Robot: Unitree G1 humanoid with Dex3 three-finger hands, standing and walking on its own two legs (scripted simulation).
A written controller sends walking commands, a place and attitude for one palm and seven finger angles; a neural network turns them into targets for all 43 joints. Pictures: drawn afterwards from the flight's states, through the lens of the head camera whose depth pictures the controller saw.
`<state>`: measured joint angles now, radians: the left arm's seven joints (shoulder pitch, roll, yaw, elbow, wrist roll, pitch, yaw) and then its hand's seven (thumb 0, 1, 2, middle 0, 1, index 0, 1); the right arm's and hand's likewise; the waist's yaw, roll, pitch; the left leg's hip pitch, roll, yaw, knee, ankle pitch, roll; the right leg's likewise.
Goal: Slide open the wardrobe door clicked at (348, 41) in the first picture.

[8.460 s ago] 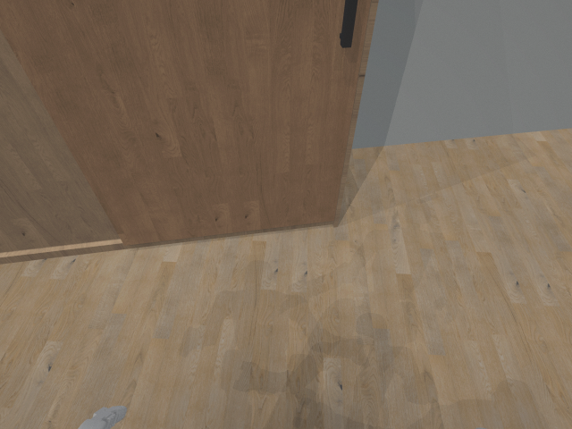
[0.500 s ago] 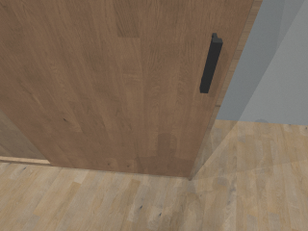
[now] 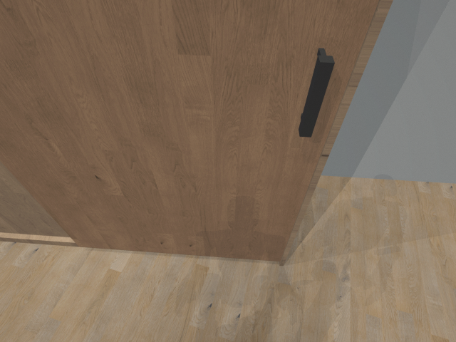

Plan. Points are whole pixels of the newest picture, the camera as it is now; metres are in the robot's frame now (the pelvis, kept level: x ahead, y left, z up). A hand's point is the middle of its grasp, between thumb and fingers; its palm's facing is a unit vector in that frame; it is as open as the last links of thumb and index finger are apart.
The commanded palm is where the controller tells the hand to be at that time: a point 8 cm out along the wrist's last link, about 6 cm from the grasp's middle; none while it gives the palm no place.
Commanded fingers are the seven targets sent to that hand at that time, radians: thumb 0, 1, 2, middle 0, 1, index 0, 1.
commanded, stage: look again from close up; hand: right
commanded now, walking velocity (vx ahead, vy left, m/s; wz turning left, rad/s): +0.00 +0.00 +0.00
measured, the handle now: (312, 94) +0.54 -0.14 +0.16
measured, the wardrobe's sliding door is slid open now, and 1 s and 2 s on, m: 0.00 0.00 0.00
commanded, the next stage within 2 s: shuffle to correct the standing spot in 0.60 s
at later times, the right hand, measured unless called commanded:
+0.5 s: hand out of the picture +0.01 -0.17 -0.17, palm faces +0.03 +0.98 -0.20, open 7.4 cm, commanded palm none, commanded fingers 0.00 -0.90 -0.90 0.20 0.30 0.20 0.30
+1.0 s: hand out of the picture -0.02 -0.16 -0.20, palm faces +0.11 +0.99 -0.13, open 7.4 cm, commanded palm none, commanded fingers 0.00 -0.90 -0.90 0.20 0.30 0.20 0.30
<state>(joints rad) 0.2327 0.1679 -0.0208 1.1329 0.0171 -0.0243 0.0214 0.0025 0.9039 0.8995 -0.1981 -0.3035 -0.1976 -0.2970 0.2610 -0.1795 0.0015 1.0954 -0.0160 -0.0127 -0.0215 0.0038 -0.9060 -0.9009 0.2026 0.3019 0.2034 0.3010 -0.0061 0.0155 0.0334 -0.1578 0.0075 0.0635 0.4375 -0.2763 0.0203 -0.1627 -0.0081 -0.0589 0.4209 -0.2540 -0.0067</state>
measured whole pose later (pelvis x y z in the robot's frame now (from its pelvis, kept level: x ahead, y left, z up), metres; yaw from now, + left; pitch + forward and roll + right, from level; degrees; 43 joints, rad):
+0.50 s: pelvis +0.00 +0.01 +0.00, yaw +0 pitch +0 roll +0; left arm 0.23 0.17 -0.02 1.14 0.02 -0.02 0.02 0.00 0.90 0.90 -0.20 -0.30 -0.20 -0.30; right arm 0.26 -0.19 0.00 1.10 -0.02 -0.02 -0.02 0.00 -0.91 -0.90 0.20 0.30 0.20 0.30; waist -0.01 0.02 0.03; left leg -0.15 0.00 0.08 0.42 -0.27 0.04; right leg -0.16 -0.02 -0.05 0.41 -0.25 0.01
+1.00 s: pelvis +0.03 +0.00 -0.01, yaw -2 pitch +0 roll +1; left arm 0.33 0.13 -0.01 1.14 0.03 -0.01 0.01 0.00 0.91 0.90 -0.20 -0.30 -0.20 -0.30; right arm 0.40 -0.16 -0.03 1.11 -0.02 -0.02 -0.01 0.00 -0.91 -0.90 0.20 0.30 0.20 0.30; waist -0.03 0.05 0.00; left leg -0.13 -0.01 0.10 0.51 -0.38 0.03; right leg -0.22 -0.05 -0.07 0.60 -0.36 -0.02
